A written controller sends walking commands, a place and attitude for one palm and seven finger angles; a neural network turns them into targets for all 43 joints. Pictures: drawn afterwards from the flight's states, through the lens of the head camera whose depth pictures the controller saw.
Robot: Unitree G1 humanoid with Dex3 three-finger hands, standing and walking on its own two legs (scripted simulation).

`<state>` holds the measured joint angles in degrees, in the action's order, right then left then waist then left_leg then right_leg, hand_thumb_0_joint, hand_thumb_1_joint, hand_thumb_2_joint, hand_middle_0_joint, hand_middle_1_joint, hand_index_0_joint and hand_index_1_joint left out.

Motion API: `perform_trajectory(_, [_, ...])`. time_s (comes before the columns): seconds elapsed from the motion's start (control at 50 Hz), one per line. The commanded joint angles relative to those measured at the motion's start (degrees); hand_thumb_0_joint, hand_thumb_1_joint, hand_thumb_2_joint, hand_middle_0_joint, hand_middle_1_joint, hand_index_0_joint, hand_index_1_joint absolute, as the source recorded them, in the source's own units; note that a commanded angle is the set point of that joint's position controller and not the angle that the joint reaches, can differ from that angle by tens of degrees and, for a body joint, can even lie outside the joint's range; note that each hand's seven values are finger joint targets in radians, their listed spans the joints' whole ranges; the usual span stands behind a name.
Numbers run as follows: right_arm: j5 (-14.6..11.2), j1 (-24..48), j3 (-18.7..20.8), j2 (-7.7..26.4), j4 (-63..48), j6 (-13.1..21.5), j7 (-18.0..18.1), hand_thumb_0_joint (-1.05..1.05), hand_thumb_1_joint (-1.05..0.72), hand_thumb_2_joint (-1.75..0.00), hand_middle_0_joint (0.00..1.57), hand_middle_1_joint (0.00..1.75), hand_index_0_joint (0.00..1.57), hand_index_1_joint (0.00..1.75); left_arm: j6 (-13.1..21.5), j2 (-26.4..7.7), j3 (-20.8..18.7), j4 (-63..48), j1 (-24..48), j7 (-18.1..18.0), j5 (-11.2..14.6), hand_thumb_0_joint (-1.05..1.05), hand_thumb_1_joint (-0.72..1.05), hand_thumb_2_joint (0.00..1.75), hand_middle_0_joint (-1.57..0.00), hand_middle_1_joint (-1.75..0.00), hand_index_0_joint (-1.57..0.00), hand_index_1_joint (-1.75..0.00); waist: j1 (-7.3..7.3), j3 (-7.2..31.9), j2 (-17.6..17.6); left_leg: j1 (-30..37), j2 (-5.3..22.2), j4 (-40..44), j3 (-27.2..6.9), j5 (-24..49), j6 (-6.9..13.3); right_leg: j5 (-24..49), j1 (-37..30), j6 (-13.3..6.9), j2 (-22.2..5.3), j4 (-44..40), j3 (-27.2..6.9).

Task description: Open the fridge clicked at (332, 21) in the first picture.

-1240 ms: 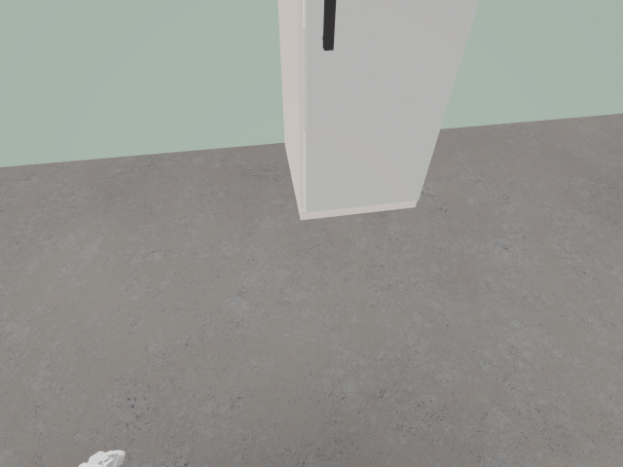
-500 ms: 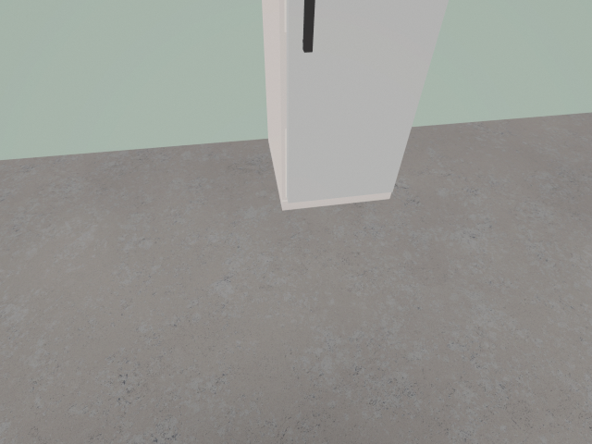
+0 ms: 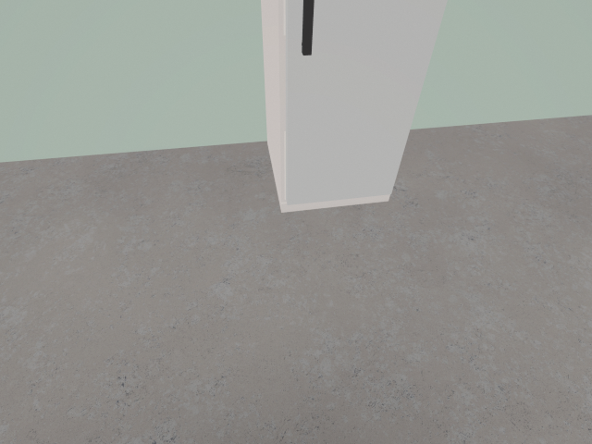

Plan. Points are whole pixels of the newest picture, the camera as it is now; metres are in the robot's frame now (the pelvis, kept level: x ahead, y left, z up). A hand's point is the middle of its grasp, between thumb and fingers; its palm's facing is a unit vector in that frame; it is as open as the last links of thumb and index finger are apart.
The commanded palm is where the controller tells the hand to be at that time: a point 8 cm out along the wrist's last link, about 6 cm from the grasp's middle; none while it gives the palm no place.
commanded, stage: look at it before walking up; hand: left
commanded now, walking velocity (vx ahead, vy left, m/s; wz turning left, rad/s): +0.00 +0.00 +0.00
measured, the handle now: (306, 5) +1.21 +0.05 +0.15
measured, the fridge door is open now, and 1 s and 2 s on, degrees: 0 0 0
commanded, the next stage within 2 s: walk to a spot facing it in 0.20 s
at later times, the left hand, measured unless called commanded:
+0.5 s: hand out of the picture +0.05 +0.23 -0.17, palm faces -0.06 -0.96 -0.27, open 7.4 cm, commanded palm none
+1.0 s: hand out of the picture +0.13 +0.17 -0.17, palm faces -0.20 -0.96 -0.17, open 7.4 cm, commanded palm none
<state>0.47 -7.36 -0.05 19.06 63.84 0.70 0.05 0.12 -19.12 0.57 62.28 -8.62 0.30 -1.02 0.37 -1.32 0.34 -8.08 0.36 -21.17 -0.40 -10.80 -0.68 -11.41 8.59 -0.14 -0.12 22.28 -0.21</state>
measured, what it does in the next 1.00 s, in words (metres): walks ahead, turning right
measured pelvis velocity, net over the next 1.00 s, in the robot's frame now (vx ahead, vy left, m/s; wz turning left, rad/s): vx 0.15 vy -0.01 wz -0.33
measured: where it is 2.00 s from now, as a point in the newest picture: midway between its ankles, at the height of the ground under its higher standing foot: (363, 385)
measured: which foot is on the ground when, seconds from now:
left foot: down 0.00-0.62, up 0.64-1.00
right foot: down 0.00-1.00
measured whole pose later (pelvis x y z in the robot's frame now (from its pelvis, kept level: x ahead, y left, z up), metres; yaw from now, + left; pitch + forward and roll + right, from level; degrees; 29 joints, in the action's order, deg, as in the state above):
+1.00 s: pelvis +0.15 -0.01 -0.01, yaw -19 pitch +1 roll +0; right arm 0.7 -5.9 3.2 9.9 53.2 1.2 -1.1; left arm 1.9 -8.8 -2.9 60.1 -26.1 0.3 -2.1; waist 4.3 -2.0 0.9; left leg -30.4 4.7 -42.9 2.7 -13.3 -3.2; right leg -19.1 3.8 -1.4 2.6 22.6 -7.7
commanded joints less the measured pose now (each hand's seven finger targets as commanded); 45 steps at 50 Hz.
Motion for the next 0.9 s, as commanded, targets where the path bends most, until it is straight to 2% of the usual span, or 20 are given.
perform_trajectory(0.0, [0.0,2.5,2.1,11.7,-3.8,1.3,0.5,0.00,-0.90,-0.90,0.20,0.30,0.20,0.30,1.5,-12.0,-2.3,-3.7,2.1,-0.9,0.3,0.00,0.90,0.90,-0.20,-0.30,-0.20,-0.30,-0.21,1.9,-0.1,-0.1,6.2,3.6,-5.5,4.7,2.1,3.5,1.0,-1.5,-6.6,-4.9,-6.0])
perform_trajectory(0.28, [-0.1,2.9,2.0,11.7,-3.6,1.3,0.6,0.00,-0.90,-0.90,0.20,0.30,0.20,0.30,1.6,-12.1,-2.3,-3.4,1.8,-1.0,0.3,0.00,0.90,0.90,-0.20,-0.30,-0.20,-0.30,-0.19,2.4,-0.4,1.1,6.4,3.9,-5.3,6.3,2.0,5.8,0.1,-1.5,-6.7,-5.2,-5.9])
perform_trajectory(0.32, [0.4,0.0,0.8,6.3,-2.4,0.6,0.5,0.00,-0.90,-0.90,0.20,0.30,0.20,0.30,0.5,-6.6,-1.2,-2.2,-1.0,-1.0,0.4,0.00,0.90,0.90,-0.20,-0.30,-0.20,-0.30,-0.27,2.5,-0.1,1.8,6.3,2.5,-3.3,2.0,1.0,1.2,1.6,-1.0,-6.1,-4.7,-6.4])
perform_trajectory(0.38, [0.7,-3.0,1.4,5.7,-2.9,-0.3,0.5,0.00,-0.90,-0.90,0.20,0.30,0.20,0.30,-0.9,-5.5,-1.8,-3.2,-3.4,-0.3,-0.1,0.00,0.90,0.90,-0.20,-0.30,-0.20,-0.30,-0.38,-2.2,-0.5,-1.6,6.7,2.1,-2.5,-15.3,1.4,-14.7,8.2,-1.7,-3.9,-3.2,-8.4])
perform_trajectory(0.42, [0.8,-4.1,2.4,6.9,-4.2,-0.3,0.6,0.00,-0.90,-0.90,0.20,0.30,0.20,0.30,-1.2,-5.3,-2.6,-5.1,-4.4,0.4,-0.3,0.00,0.90,0.90,-0.20,-0.30,-0.20,-0.30,-0.50,-5.2,-2.7,-3.2,8.5,3.5,-4.3,-22.6,2.8,-18.5,12.5,-2.1,-1.9,0.4,-8.1])
perform_trajectory(0.46, [0.7,-5.9,3.6,8.4,-5.3,0.1,0.8,0.00,-0.90,-0.90,0.20,0.30,0.20,0.30,-0.9,-3.5,-3.1,-6.7,-5.7,0.9,-0.4,0.00,0.90,0.90,-0.20,-0.30,-0.20,-0.30,-0.75,-4.8,-6.4,-1.0,13.2,6.0,-9.1,-26.4,5.7,-16.9,16.8,-1.8,1.2,9.3,-4.6])
perform_trajectory(0.48, [0.6,-6.8,4.1,9.1,-5.7,0.5,0.9,0.00,-0.90,-0.90,0.20,0.30,0.20,0.30,-0.6,-2.0,-3.3,-7.4,-5.9,1.1,-0.4,0.00,0.90,0.90,-0.20,-0.30,-0.20,-0.30,-0.98,-4.7,-9.3,-0.3,16.8,7.5,-11.8,-25.2,7.8,-13.4,18.2,-1.3,2.3,16.0,-1.0])
perform_trajectory(0.5, [0.5,-7.3,4.5,9.0,-6.1,0.9,0.9,0.00,-0.90,-0.90,0.20,0.30,0.20,0.30,-0.3,-0.8,-3.5,-8.3,-5.2,1.4,-0.4,0.00,0.90,0.90,-0.20,-0.30,-0.20,-0.30,-1.09,-3.9,-10.6,1.2,19.5,7.7,-11.7,-20.2,9.6,-14.2,19.3,-0.9,0.9,19.7,1.2])
perform_trajectory(0.54, [0.7,-7.2,4.6,7.5,-6.6,1.4,0.9,0.00,-0.90,-0.90,0.20,0.30,0.20,0.30,0.1,0.3,-3.8,-9.0,-5.8,1.9,-0.4,0.00,0.90,0.90,-0.20,-0.30,-0.20,-0.30,-0.48,-3.5,-8.5,-0.9,19.7,3.7,-6.9,-11.6,9.6,-15.6,15.8,-0.7,-1.1,18.5,2.3])
perform_trajectory(0.56, [0.8,-6.2,4.4,6.7,-6.7,1.4,0.9,0.00,-0.90,-0.90,0.20,0.30,0.20,0.30,0.3,1.4,-4.0,-8.3,-8.6,2.0,-0.5,0.00,0.90,0.90,-0.20,-0.30,-0.20,-0.30,1.11,-3.6,-7.7,-4.0,17.7,-0.6,-3.0,-8.8,8.0,-13.1,10.5,-0.9,-0.5,14.6,3.9])
perform_trajectory(0.58, [0.8,-4.7,4.3,5.5,-7.2,1.4,0.9,0.00,-0.90,-0.90,0.20,0.30,0.20,0.30,0.7,1.5,-4.4,-6.5,-14.3,1.8,-0.6,0.00,0.90,0.90,-0.20,-0.30,-0.20,-0.30,3.86,-2.7,-4.9,-9.5,14.6,-9.7,1.5,-8.8,5.5,-7.8,2.0,-1.7,0.2,8.5,3.9])
perform_trajectory(0.6, [0.2,-4.1,3.5,1.8,-9.0,1.3,0.6,0.00,-0.90,-0.90,0.20,0.30,0.20,0.30,1.7,-3.4,-5.5,-4.9,-20.6,1.2,-1.0,0.00,0.90,0.90,-0.20,-0.30,-0.20,-0.30,5.95,-0.8,10.3,-22.9,7.5,-28.7,9.1,-14.2,1.0,-10.2,-9.3,-6.1,-9.7,-2.4,-14.5])
perform_trajectory(0.62, [0.4,1.5,2.8,-0.3,-12.6,2.0,0.1,0.00,-0.90,-0.90,0.20,0.30,0.20,0.30,2.2,-7.7,-6.3,-3.6,-26.4,0.1,-0.2,0.00,0.90,0.90,-0.20,-0.30,-0.20,-0.30,8.01,-1.3,19.7,-35.1,2.3,-41.5,8.6,-24.0,-0.6,-3.3,-12.1,-11.8,-20.6,-10.4,-35.2])
perform_trajectory(0.64, [0.4,4.7,3.3,1.5,-13.5,2.3,0.3,0.00,-0.90,-0.90,0.20,0.30,0.20,0.30,2.5,-6.4,-6.2,-3.8,-26.8,-0.8,0.2,0.00,0.90,0.90,-0.20,-0.30,-0.20,-0.30,8.14,-3.0,12.6,-36.8,4.8,-45.0,2.2,-20.7,-0.2,-0.8,-9.9,-14.1,-20.7,-10.4,-36.1])
perform_trajectory(0.66, [0.4,5.4,3.4,0.5,-13.3,2.4,0.2,0.00,-0.90,-0.90,0.20,0.30,0.20,0.30,2.5,-4.7,-5.8,-4.1,-24.0,-1.0,0.0,0.00,0.90,0.90,-0.20,-0.30,-0.20,-0.30,6.41,-4.9,6.8,-37.4,6.3,-46.9,1.1,-17.1,-0.5,-3.5,-7.6,-15.9,-20.0,-10.0,-34.4])
perform_trajectory(0.68, [0.7,4.2,3.5,-0.2,-12.8,2.3,0.0,0.00,-0.90,-0.90,0.20,0.30,0.20,0.30,2.6,-3.1,-5.4,-5.0,-21.4,-1.0,-0.2,0.00,0.90,0.90,-0.20,-0.30,-0.20,-0.30,4.39,-5.5,3.6,-36.1,7.4,-45.8,0.5,-14.2,-0.9,-4.8,-4.7,-15.3,-18.6,-9.5,-30.5])
perform_trajectory(0.7, [0.9,2.7,3.7,-1.0,-12.2,2.1,-0.2,0.00,-0.90,-0.90,0.20,0.30,0.20,0.30,2.9,-1.9,-5.1,-5.7,-19.4,-0.9,-0.4,0.00,0.90,0.90,-0.20,-0.30,-0.20,-0.30,2.89,-4.8,2.0,-33.6,7.4,-44.2,1.1,-11.0,-1.5,-3.2,-2.4,-14.1,-16.6,-9.6,-26.4])
perform_trajectory(0.74, [0.8,0.6,3.9,-2.6,-11.6,1.7,-0.6,0.00,-0.90,-0.90,0.20,0.30,0.20,0.30,3.5,-1.2,-5.2,-6.1,-18.0,-0.9,-0.5,0.00,0.90,0.90,-0.20,-0.30,-0.20,-0.30,1.30,-3.3,3.6,-30.6,7.0,-40.6,2.3,-7.1,-2.2,1.7,-0.9,-12.8,-13.9,-9.5,-21.0])
perform_trajectory(0.78, [0.6,0.6,4.1,-3.6,-12.2,1.3,-0.8,0.00,-0.90,-0.90,0.20,0.30,0.20,0.30,3.7,-0.8,-5.3,-5.8,-18.6,-0.8,-0.5,0.00,0.90,0.90,-0.20,-0.30,-0.20,-0.30,1.20,-2.8,5.0,-29.6,6.3,-38.2,3.0,-3.6,-2.6,2.6,0.2,-11.8,-11.8,-9.9,-18.6])
perform_trajectory(0.88, [0.4,5.2,4.2,-4.7,-15.5,2.0,-1.3,0.00,-0.90,-0.90,0.20,0.30,0.20,0.30,3.7,-0.7,-5.8,-5.3,-19.5,-0.9,-0.6,0.00,0.90,0.90,-0.20,-0.30,-0.20,-0.30,2.55,-2.9,6.2,-28.1,4.9,-27.7,3.8,-0.9,-2.8,5.3,-1.4,-10.5,-10.1,-8.5,-17.9])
